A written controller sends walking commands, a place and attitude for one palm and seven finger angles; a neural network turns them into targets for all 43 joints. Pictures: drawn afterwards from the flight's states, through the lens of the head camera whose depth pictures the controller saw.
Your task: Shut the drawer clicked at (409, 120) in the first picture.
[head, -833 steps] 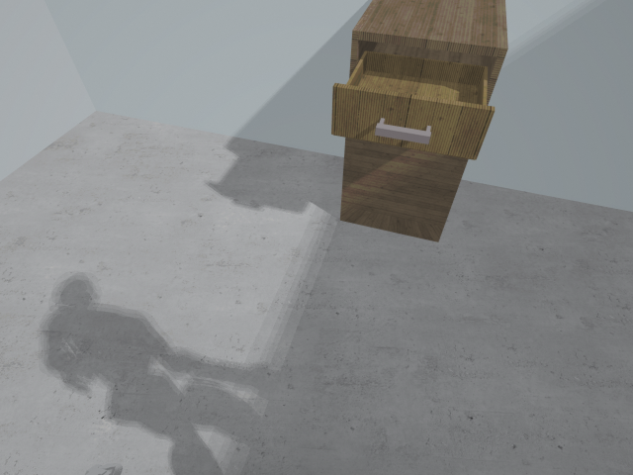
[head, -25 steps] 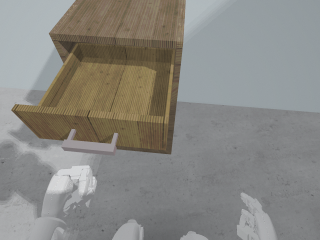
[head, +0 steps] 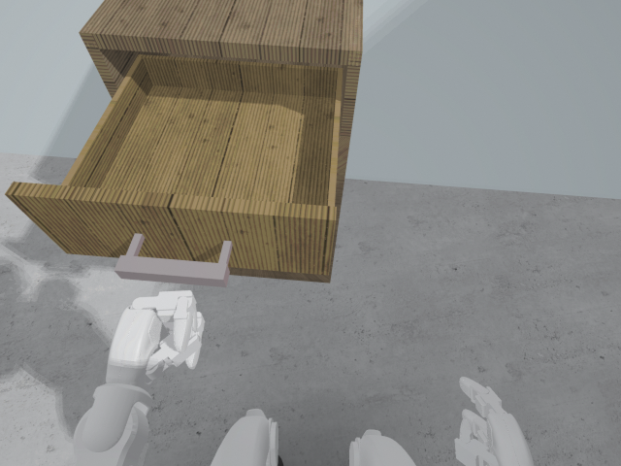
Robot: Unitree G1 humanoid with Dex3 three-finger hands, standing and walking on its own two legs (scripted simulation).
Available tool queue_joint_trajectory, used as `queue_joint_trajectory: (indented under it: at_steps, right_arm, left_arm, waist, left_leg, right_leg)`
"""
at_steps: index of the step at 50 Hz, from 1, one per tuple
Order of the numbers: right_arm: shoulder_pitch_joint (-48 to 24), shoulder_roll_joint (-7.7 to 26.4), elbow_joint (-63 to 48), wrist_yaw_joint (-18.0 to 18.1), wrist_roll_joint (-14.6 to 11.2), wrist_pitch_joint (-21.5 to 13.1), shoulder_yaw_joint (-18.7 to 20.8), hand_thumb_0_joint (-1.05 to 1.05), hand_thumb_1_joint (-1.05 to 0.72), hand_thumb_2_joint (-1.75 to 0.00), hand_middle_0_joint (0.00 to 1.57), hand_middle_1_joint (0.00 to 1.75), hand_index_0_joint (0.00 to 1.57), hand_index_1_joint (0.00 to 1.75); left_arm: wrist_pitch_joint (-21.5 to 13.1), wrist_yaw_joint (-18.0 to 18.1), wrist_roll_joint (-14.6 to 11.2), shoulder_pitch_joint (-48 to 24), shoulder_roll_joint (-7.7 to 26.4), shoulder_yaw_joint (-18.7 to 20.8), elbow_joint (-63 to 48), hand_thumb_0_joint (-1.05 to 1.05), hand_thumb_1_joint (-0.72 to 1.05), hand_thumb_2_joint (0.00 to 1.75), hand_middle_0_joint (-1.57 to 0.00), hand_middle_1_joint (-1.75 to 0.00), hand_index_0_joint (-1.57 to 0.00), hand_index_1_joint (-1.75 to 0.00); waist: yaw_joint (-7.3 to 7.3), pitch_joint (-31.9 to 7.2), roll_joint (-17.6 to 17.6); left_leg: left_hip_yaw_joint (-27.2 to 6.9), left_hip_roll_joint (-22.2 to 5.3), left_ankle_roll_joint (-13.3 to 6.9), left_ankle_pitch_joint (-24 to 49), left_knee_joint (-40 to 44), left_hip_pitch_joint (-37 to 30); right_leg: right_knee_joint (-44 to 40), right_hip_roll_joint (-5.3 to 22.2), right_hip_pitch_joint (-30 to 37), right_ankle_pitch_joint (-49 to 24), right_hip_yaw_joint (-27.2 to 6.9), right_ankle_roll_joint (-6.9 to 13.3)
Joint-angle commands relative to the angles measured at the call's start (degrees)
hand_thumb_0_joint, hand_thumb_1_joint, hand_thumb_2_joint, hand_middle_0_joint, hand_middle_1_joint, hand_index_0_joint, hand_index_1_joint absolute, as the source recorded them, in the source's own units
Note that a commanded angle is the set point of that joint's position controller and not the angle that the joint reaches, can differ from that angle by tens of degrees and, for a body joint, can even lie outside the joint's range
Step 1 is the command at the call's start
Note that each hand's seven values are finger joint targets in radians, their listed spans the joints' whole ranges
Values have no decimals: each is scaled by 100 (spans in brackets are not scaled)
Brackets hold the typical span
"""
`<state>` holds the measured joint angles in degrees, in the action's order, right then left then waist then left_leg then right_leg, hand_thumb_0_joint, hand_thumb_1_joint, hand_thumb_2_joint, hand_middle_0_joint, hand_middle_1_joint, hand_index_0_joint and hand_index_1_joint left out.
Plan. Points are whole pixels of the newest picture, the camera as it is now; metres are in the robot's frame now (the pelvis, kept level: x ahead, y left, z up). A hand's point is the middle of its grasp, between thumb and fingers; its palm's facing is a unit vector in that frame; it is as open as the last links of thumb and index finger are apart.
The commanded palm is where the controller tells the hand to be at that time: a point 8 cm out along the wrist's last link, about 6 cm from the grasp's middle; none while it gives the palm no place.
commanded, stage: bring the fist close to the handle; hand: left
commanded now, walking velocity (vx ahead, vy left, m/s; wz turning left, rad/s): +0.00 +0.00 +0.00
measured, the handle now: (177, 257) +0.37 +0.19 +0.04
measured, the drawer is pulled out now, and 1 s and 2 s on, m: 0.30 0.27 0.14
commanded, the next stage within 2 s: push the drawer shut in 0.18 s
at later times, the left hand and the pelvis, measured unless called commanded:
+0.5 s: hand (199, 326) +0.28 +0.14 +0.03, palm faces -0.06 -1.00 -0.05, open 3.3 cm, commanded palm +0.27 +0.20 +0.04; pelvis +0.00 +0.00 +0.00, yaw +1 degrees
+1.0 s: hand (202, 297) +0.32 +0.15 +0.02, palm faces -0.07 -1.00 -0.06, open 2.7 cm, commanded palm +0.33 +0.20 +0.04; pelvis -0.02 +0.00 +0.00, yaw +1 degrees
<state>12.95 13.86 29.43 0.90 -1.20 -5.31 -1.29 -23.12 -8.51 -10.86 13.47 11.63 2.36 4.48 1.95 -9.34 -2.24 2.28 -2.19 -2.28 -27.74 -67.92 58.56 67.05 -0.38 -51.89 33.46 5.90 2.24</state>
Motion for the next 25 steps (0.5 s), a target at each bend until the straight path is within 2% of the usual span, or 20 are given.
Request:
queue_joint_trajectory:
  at_steps: [1,2,3,6,7,8,11,12,13,15,17,19,20,21,22,23,25]
  right_arm:
    - [-176,790,-881,33,11,-222,331,0,-90,-90,20,30,20,30]
    - [-184,807,-884,47,19,-216,336,0,-90,-90,20,30,20,30]
    - [-192,781,-913,41,20,-207,331,0,-90,-90,20,30,20,30]
    - [-202,756,-962,27,20,-219,336,0,-90,-90,20,30,20,30]
    - [-186,769,-948,34,31,-209,325,0,-90,-90,20,30,20,30]
    - [-164,751,-948,27,38,-200,329,0,-90,-90,20,30,20,30]
    - [-179,754,-967,19,28,-160,321,0,-90,-90,20,30,20,30]
    - [-164,773,-955,34,31,-141,327,0,-90,-90,20,30,20,30]
    - [-173,769,-958,37,32,-124,323,0,-90,-90,20,30,20,30]
    - [-191,764,-956,46,27,-110,314,0,-90,-90,20,30,20,30]
    - [-182,790,-903,76,30,-109,312,0,-90,-90,20,30,20,30]
    - [-185,776,-842,91,31,-125,298,0,-90,-90,20,30,20,30]
    - [-177,784,-829,94,26,-132,303,0,-90,-90,20,30,20,30]
    - [-188,784,-808,100,24,-136,289,0,-90,-90,20,30,20,30]
    - [-165,814,-763,115,20,-133,294,0,-90,-90,20,30,20,30]
    - [-163,798,-750,107,21,-133,283,0,-90,-90,20,30,20,30]
    - [-131,813,-726,104,17,-105,295,0,-90,-90,20,30,20,30]
  left_arm:
    - [-327,95,-37,-422,468,245,-1044,0,90,90,-140,-160,-140,-160]
    - [-362,116,-16,-451,550,308,-1075,0,90,90,-140,-160,-140,-160]
    - [-399,115,-5,-402,476,250,-1147,0,90,90,-140,-160,-140,-160]
    - [-494,138,0,-316,404,122,-1407,0,90,90,-140,-160,-140,-160]
    - [-498,156,17,-353,414,76,-1438,0,90,90,-140,-160,-140,-160]
    - [-499,162,2,-222,423,136,-1426,0,90,90,-140,-160,-140,-160]
    - [-463,145,34,-249,373,34,-1337,0,90,90,-140,-160,-140,-160]
    - [-452,160,46,-275,498,160,-1292,0,90,90,-140,-160,-140,-160]
    - [-438,150,40,-242,478,188,-1225,0,90,90,-140,-160,-140,-160]
    - [-441,128,22,-552,470,161,-1315,0,90,90,-140,-160,-140,-160]
    - [-441,151,31,-773,615,289,-1249,0,90,90,-140,-160,-140,-160]
    - [-463,128,24,-1174,524,181,-1196,0,90,90,-140,-160,-140,-160]
    - [-455,126,30,-1186,571,240,-1118,0,90,90,-140,-160,-140,-160]
    - [-417,103,7,-1332,496,148,-1008,0,90,90,-140,-160,-140,-160]
    - [-401,102,16,-1474,632,263,-940,0,90,90,-140,-160,-140,-160]
    - [-367,77,13,-1541,543,195,-862,0,90,90,-140,-160,-140,-160]
    - [-266,49,-30,-1562,636,339,-652,0,90,90,-140,-160,-140,-160]
  waist:
    - [79,-1307,195]
    - [74,-1313,219]
    - [31,-1416,27]
    - [16,-1560,-113]
    - [62,-1559,-105]
    - [12,-1554,-100]
    - [73,-1390,2]
    - [84,-1333,94]
    - [57,-1405,141]
    - [86,-1412,33]
    - [126,-1396,50]
    - [167,-1430,-59]
    - [131,-1457,-123]
    - [189,-1417,-55]
    - [194,-1450,-30]
    - [158,-1558,-108]
    - [130,-1622,-28]
  left_leg:
    - [-544,58,41,1003,932,-1580]
    - [-546,58,31,1020,902,-1553]
    - [-537,62,43,1061,918,-1652]
    - [-581,42,59,1232,936,-1895]
    - [-614,31,48,1309,913,-1907]
    - [-602,44,62,1338,917,-1886]
    - [-576,53,51,1197,884,-1759]
    - [-572,55,40,1175,861,-1655]
    - [-541,66,37,1134,844,-1613]
    - [-537,82,39,1076,825,-1600]
    - [-545,70,23,1050,778,-1575]
    - [-552,78,29,978,768,-1618]
    - [-574,70,44,951,798,-1659]
    - [-557,76,27,939,786,-1643]
    - [-555,68,17,990,760,-1623]
    - [-546,82,22,1035,776,-1673]
    - [-500,85,26,1129,784,-1672]
  right_leg:
    - [-1066,-107,322,-1273,-314,-92]
    - [-1049,-113,325,-1283,-330,-86]
    - [-1024,-103,316,-1295,-318,-72]
    - [-976,-97,291,-1378,-293,-58]
    - [-946,-105,256,-1428,-280,-56]
    - [-947,-104,304,-1469,-279,-53]
    - [-993,-105,265,-1416,-300,-69]
    - [-993,-115,292,-1415,-310,-64]
    - [-996,-115,334,-1410,-328,-73]
    - [-995,-106,320,-1373,-341,-74]
    - [-1005,-120,258,-1328,-358,-72]
    - [-1024,-110,202,-1242,-376,-72]
    - [-1018,-109,180,-1180,-355,-61]
    - [-1066,-108,183,-1199,-373,-72]
    - [-1064,-113,209,-1244,-395,-69]
    - [-1061,-107,262,-1290,-399,-67]
    - [-1109,-98,402,-1449,-422,-84]
